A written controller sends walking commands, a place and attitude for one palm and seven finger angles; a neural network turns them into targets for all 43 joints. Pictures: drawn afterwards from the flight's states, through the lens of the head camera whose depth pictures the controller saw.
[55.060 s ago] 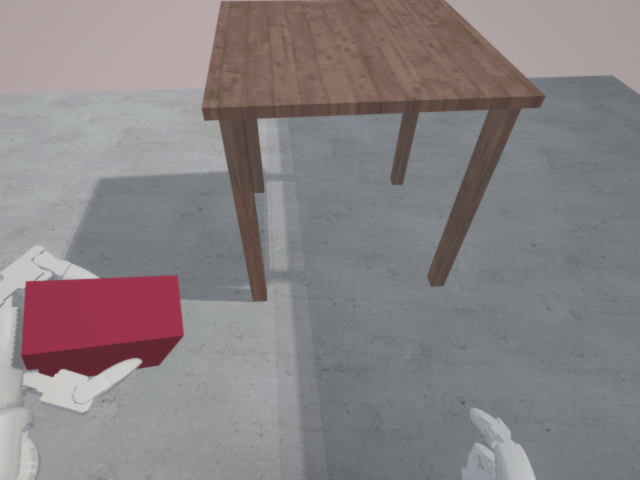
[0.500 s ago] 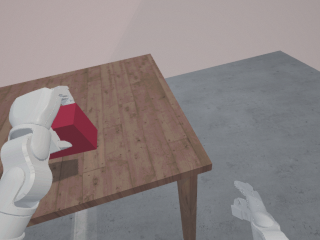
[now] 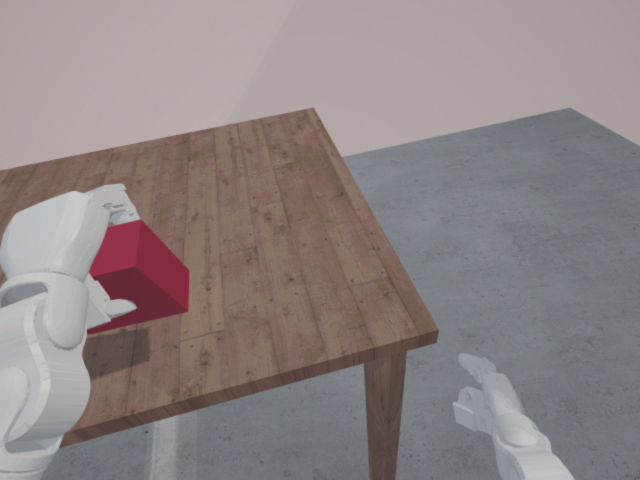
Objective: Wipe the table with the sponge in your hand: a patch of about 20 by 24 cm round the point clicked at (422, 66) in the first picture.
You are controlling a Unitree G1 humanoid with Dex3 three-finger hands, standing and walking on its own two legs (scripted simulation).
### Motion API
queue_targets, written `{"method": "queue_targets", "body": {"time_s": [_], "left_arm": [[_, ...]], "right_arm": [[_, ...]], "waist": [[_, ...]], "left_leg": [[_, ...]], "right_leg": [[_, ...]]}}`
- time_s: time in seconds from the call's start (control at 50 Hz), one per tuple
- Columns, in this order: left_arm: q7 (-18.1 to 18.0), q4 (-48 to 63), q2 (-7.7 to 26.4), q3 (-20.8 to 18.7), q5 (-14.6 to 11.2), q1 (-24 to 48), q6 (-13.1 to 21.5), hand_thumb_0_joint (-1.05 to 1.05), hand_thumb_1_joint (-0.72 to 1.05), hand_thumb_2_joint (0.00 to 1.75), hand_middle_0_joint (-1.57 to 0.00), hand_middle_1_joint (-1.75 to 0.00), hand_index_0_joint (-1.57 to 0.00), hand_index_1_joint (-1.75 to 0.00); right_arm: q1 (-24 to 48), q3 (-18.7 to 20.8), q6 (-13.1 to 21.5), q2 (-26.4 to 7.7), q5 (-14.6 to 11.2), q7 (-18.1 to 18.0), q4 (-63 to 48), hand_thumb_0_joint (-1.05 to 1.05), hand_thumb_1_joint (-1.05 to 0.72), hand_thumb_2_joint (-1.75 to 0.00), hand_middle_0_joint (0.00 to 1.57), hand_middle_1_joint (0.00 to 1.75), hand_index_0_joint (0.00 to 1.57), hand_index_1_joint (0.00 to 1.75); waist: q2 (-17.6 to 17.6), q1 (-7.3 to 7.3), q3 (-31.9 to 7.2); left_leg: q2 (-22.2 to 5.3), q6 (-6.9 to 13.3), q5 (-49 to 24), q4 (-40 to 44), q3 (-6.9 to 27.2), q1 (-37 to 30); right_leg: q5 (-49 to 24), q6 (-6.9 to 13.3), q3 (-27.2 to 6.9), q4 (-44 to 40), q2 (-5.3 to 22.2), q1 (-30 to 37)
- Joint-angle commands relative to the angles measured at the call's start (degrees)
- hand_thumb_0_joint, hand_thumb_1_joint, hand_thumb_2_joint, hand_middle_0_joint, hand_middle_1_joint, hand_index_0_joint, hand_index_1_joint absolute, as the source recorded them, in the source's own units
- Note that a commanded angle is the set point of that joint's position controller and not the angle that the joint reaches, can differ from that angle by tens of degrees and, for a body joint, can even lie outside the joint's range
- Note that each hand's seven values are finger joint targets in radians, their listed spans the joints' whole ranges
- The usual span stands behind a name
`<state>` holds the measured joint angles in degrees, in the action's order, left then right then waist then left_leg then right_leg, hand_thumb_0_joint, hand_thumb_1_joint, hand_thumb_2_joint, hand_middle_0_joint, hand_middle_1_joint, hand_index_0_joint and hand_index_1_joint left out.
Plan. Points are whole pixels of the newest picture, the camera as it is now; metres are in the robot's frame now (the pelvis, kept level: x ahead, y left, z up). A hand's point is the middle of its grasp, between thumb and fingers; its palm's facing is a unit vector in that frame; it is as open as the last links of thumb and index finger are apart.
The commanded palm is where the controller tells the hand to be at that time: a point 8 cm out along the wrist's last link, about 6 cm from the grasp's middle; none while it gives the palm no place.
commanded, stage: bring the sponge back beside the body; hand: left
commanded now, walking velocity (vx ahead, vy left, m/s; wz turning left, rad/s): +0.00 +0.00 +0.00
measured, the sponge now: (122, 288) +0.24 +0.28 +0.16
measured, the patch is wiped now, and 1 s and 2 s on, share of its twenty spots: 0.95 0.95 0.95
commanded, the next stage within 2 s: step back with the hand held close in 0.84 s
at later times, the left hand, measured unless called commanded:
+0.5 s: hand (72, 298) +0.19 +0.28 +0.21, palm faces +0.25 -0.10 -0.96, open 9.9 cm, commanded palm +0.14 +0.29 +0.27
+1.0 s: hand (81, 303) +0.19 +0.27 +0.20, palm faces +0.29 -0.23 -0.93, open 9.9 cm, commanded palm +0.14 +0.28 +0.26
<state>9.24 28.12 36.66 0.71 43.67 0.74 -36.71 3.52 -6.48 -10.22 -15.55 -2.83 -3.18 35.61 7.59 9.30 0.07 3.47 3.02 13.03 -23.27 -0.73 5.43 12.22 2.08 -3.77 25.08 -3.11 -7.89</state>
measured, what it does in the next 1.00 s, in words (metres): stands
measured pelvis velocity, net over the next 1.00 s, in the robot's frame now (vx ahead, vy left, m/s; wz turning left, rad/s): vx -0.02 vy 0.00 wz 0.01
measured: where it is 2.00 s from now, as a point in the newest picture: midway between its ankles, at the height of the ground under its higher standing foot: outside the picture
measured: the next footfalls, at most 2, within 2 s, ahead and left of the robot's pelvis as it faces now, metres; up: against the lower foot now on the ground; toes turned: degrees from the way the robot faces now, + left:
left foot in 1.68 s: -0.03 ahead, +0.15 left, +0.00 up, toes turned -3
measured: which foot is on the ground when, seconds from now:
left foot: down 0.00-1.00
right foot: down 0.00-1.00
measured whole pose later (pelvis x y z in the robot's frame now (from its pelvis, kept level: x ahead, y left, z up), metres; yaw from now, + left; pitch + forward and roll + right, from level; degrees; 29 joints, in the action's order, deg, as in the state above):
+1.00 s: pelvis -0.02 +0.00 +0.00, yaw +1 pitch -6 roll +0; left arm 6.0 32.8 36.2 -5.9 32.8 -9.3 -31.0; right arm 1.2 -5.1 -8.1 -16.4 -2.7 -4.2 34.2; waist 8.1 9.1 0.7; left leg 3.0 2.8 12.9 -25.6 -0.2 6.7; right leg 11.4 2.1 -3.2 25.7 -3.5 -8.2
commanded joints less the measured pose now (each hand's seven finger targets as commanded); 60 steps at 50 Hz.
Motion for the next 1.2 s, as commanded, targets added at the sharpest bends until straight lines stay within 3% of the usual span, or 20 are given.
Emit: {"method": "queue_targets", "body": {"time_s": [0.0,0.08,0.12,0.14,0.22,0.34,0.46,0.62,0.84,0.92,0.94,0.96,0.98,1.0,1.02,1.06,1.1,1.12,1.14,1.18], "left_arm": [[-2.4,10.0,13.7,-10.4,2.0,12.2,0.8,0.0,0.1,1.3,-1.2,-1.6,-1.2,-1.6],[-3.0,11.8,13.4,-10.1,2.0,12.2,1.2,0.0,0.1,1.3,-1.2,-1.6,-1.2,-1.6],[-3.2,13.6,16.2,-12.3,2.6,14.0,0.8,0.0,0.1,1.3,-1.2,-1.6,-1.2,-1.6],[-3.4,15.0,14.3,-10.8,3.0,13.7,1.4,0.0,0.1,1.3,-1.2,-1.6,-1.2,-1.6],[-3.7,15.4,17.2,-14.0,2.8,11.0,1.5,0.0,0.1,1.3,-1.2,-1.6,-1.2,-1.6],[-3.6,13.7,14.0,-12.3,1.7,5.6,2.0,0.0,0.1,1.3,-1.2,-1.6,-1.2,-1.6],[-3.7,15.0,15.1,-14.1,0.6,2.0,2.9,0.0,0.1,1.3,-1.2,-1.6,-1.2,-1.6],[-4.4,15.9,17.6,-15.3,1.9,6.2,3.7,0.0,0.1,1.3,-1.2,-1.6,-1.2,-1.6],[-4.1,16.3,14.9,-13.5,1.1,4.5,4.3,0.0,0.1,1.3,-1.2,-1.6,-1.2,-1.6],[-4.3,17.1,16.8,-15.7,1.1,3.6,4.4,0.0,0.1,1.3,-1.2,-1.6,-1.2,-1.6],[-4.0,4.2,5.5,-5.6,1.7,1.3,3.1,0.0,0.1,1.3,-1.2,-1.6,-1.2,-1.6],[-9.8,18.0,2.3,-26.0,-44.3,10.7,18.4,0.0,0.1,1.3,-1.2,-1.6,-1.2,-1.6],[-11.9,4.9,3.8,-25.2,-44.9,-2.6,23.1,0.0,0.1,1.3,-1.2,-1.6,-1.2,-1.6],[-12.5,5.8,1.5,-22.7,-45.1,-5.6,25.2,0.0,0.1,1.3,-1.2,-1.6,-1.2,-1.6],[-13.9,11.9,3.5,-27.8,-47.1,-5.9,28.2,0.0,0.1,1.3,-1.2,-1.6,-1.2,-1.6],[-15.6,21.7,4.2,-28.7,-47.7,-6.6,33.3,0.0,0.1,1.3,-1.2,-1.6,-1.2,-1.6],[-17.6,28.7,4.2,-30.5,-48.3,-9.1,37.2,0.0,0.1,1.3,-1.2,-1.6,-1.2,-1.6],[-18.5,32.9,6.0,-32.9,-48.5,-9.6,39.0,0.0,0.1,1.3,-1.2,-1.6,-1.2,-1.6],[-19.1,31.6,3.4,-32.4,-48.7,-14.0,40.0,0.0,0.1,1.3,-1.2,-1.6,-1.2,-1.6],[-20.0,32.4,3.1,-33.9,-48.0,-16.1,41.3,0.0,0.1,1.3,-1.2,-1.6,-1.2,-1.6]], "right_arm": [[14.7,2.5,2.3,-5.3,-0.1,-0.6,-10.8,0.0,-0.9,-0.9,0.2,0.3,0.2,0.3],[14.5,2.5,3.3,-5.2,0.0,-1.0,-10.9,0.0,-0.9,-0.9,0.2,0.3,0.2,0.3],[16.1,2.4,4.0,-5.2,-0.2,-1.0,-11.7,0.0,-0.9,-0.9,0.2,0.3,0.2,0.3],[15.0,2.2,4.1,-4.7,0.1,-1.1,-11.8,0.0,-0.9,-0.9,0.2,0.3,0.2,0.3],[16.2,2.5,3.9,-5.0,0.0,-1.3,-11.8,0.0,-0.9,-0.9,0.2,0.3,0.2,0.3],[14.4,2.3,3.8,-4.9,-0.1,-1.2,-11.7,0.0,-0.9,-0.9,0.2,0.3,0.2,0.3],[13.9,2.8,4.2,-5.2,0.3,-1.4,-11.2,0.0,-0.9,-0.9,0.2,0.3,0.2,0.3],[15.7,2.7,5.4,-5.1,0.2,-2.0,-11.6,0.0,-0.9,-0.9,0.2,0.3,0.2,0.3],[14.8,2.7,5.6,-5.0,0.3,-1.7,-11.4,0.0,-0.9,-0.9,0.2,0.3,0.2,0.3],[15.9,2.8,5.6,-5.1,0.2,-1.8,-11.7,0.0,-0.9,-0.9,0.2,0.3,0.2,0.3],[12.9,2.1,5.9,-5.0,0.2,-2.0,-10.1,0.0,-0.9,-0.9,0.2,0.3,0.2,0.3],[0.3,5.6,6.3,-4.0,-0.5,-0.9,-20.6,0.0,-0.9,-0.9,0.2,0.3,0.2,0.3],[-2.9,4.0,6.6,-5.2,1.3,-1.0,-14.8,0.0,-0.9,-0.9,0.2,0.3,0.2,0.3],[-0.9,4.5,6.0,-4.3,1.4,-0.3,-14.9,0.0,-0.9,-0.9,0.2,0.3,0.2,0.3],[-3.9,4.8,5.7,-3.9,0.6,-0.4,-15.5,0.0,-0.9,-0.9,0.2,0.3,0.2,0.3],[-4.8,5.0,5.6,-3.9,1.3,-1.2,-14.2,0.0,-0.9,-0.9,0.2,0.3,0.2,0.3],[-4.1,5.7,5.9,-5.2,1.9,-1.7,-14.0,0.0,-0.9,-0.9,0.2,0.3,0.2,0.3],[-2.6,5.8,6.5,-5.7,1.9,-1.6,-14.5,0.0,-0.9,-0.9,0.2,0.3,0.2,0.3],[-2.9,5.5,6.7,-4.7,2.1,-1.9,-14.0,0.0,-0.9,-0.9,0.2,0.3,0.2,0.3],[-4.7,6.1,7.2,-4.4,2.8,-1.5,-12.5,0.0,-0.9,-0.9,0.2,0.3,0.2,0.3]], "waist": [[-3.3,0.02,-10.4],[-1.8,-0.22,-10.1],[-1.6,0.67,-11.0],[-2.5,0.4,-13.1],[-1.7,1.08,-11.5],[-3.5,0.42,-8.7],[-2.8,0.36,-8.4],[-2.1,0.61,-7.9],[-2.1,0.7,-9.3],[-2.1,0.88,-8.3],[-5.9,-1.46,-2.1],[-14.8,-8.92,4.6],[-19.8,-8.06,-1.6],[-20.3,-8.03,-2.3],[-24.0,-8.26,-4.4],[-14.2,-8.62,-10.3],[0.6,-8.18,-13.4],[8.1,-7.19,-14.6],[11.5,-7.13,-13.9],[12.2,-7.29,-14.2]], "left_leg": [[-1.6,-1.1,-13.7,3.3,4.2,0.7],[-1.5,-1.0,-12.3,3.7,4.5,0.5],[-1.3,-0.8,-11.6,3.1,5.2,0.9],[-1.3,-0.7,-13.2,2.8,4.5,0.1],[-1.3,-0.8,-11.8,2.8,5.3,0.5],[-1.6,-0.9,-10.9,2.8,4.4,1.0],[-1.6,-0.8,-9.9,2.9,4.7,1.3],[-1.3,-0.8,-6.9,2.7,5.5,1.3],[-1.3,-1.0,-8.3,2.7,4.7,1.6],[-1.5,-1.0,-7.0,3.1,5.6,1.9],[-1.5,-1.1,-5.5,3.1,3.9,3.8],[-3.2,-0.2,6.8,-3.5,3.7,2.3],[-2.6,0.1,7.8,-5.9,4.8,-0.4],[-1.7,0.1,6.5,-7.1,5.1,-0.6],[-2.2,0.0,5.9,-10.3,5.1,-2.4],[-4.2,0.0,0.4,-9.5,4.6,-2.2],[-7.8,0.1,-9.4,-4.4,8.2,1.2],[-9.6,0.5,-11.6,-2.1,10.6,2.7],[-11.5,0.7,-16.1,0.1,12.6,6.5],[-14.9,1.1,-26.4,2.3,14.2,8.6]], "right_leg": [[-8.1,2.3,-4.2,-3.0,0.6,5.3],[-5.9,2.4,-3.9,-3.4,0.4,5.0],[-5.3,2.8,-5.4,-2.8,-0.2,4.9],[-6.0,2.5,-4.5,-2.3,0.4,6.3],[-5.0,2.9,-6.1,-3.0,-0.2,5.3],[-3.3,2.2,-4.8,-3.4,0.4,4.0],[-2.8,2.0,-5.0,-3.5,0.4,3.9],[1.2,2.6,-7.2,-4.7,-0.1,2.7],[-0.9,2.1,-5.4,-3.3,0.6,4.3],[0.2,2.5,-6.7,-4.0,-0.2,3.3],[2.5,1.8,-3.6,-4.9,0.6,-0.3],[5.7,0.5,-10.2,-12.8,1.7,-16.3],[8.2,1.7,-9.9,-12.1,4.3,-16.6],[8.6,2.3,-10.2,-11.8,5.2,-17.6],[8.8,2.1,-13.6,-13.7,7.7,-19.3],[-1.4,2.9,-12.2,-8.9,12.2,-14.6],[-14.2,2.3,-8.9,0.0,10.4,-8.4],[-13.7,1.1,-7.3,3.2,7.7,-6.8],[-10.6,0.0,-3.7,6.5,5.5,-4.6],[2.1,-1.6,-0.2,12.5,3.2,-4.5]]}}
